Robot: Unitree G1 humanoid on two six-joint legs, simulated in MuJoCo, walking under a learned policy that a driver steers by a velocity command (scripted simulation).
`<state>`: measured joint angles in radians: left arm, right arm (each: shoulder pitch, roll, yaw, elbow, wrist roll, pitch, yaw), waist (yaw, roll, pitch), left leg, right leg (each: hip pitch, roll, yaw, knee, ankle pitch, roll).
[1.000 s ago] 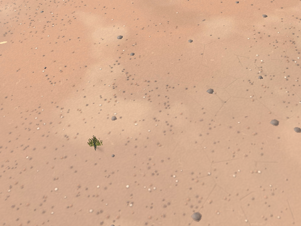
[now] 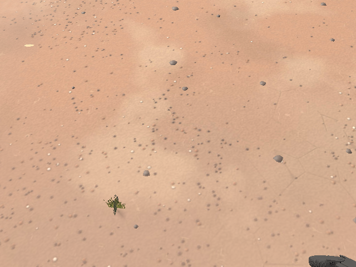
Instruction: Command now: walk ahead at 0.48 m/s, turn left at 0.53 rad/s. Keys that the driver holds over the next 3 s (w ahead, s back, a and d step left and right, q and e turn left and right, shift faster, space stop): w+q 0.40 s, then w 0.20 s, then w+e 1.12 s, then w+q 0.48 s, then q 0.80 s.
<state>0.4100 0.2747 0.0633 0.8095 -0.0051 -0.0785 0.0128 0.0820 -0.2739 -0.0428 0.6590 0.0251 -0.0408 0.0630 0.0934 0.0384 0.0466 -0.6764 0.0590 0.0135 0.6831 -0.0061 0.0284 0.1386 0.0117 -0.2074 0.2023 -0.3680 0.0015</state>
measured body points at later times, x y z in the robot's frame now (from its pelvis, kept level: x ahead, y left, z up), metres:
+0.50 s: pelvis +0.29 +0.03 +0.01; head +0.33 +0.05 +0.46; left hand +0.45 +0.32 -0.07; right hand +0.43 -0.24 -0.09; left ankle +0.19 +0.10 -0.73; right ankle +0.51 -0.08 -0.70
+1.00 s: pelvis +0.56 +0.08 +0.01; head +0.59 +0.08 +0.46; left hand +0.49 +0.36 -0.11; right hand +0.86 -0.07 -0.05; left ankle +0.67 +0.24 -0.71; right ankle +0.51 -0.05 -0.73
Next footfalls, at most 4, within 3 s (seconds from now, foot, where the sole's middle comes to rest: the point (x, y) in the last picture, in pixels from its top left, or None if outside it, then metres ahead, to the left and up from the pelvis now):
0.08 left None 0.23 0.10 -0.77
0.58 right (215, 242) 0.54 -0.04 -0.77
1.04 left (146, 196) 0.71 0.25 -0.77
1.54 right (214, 144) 0.99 -0.02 -0.77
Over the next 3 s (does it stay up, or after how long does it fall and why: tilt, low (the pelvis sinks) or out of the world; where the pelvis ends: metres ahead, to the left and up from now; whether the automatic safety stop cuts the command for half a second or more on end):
stays up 1.42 0.05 0.00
